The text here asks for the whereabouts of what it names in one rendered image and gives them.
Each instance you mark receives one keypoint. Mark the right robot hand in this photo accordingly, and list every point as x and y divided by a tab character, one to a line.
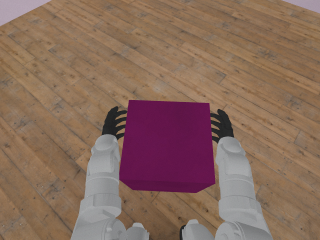
225	126

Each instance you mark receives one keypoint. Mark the left robot hand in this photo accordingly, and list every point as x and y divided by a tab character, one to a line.
110	123

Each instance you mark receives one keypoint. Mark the left robot thigh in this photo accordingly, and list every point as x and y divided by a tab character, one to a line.
137	233

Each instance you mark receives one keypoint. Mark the right robot forearm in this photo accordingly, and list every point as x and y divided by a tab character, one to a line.
237	195

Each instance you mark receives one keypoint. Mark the carton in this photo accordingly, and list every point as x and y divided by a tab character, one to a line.
167	147

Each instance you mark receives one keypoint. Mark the left robot forearm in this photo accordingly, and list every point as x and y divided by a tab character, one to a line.
101	200

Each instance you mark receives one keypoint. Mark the left robot upper arm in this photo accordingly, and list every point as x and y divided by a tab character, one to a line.
106	229

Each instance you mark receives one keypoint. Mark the right robot upper arm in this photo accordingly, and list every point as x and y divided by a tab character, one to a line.
234	230

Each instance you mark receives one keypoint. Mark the robot left shin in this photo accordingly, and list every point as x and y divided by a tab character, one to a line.
137	224

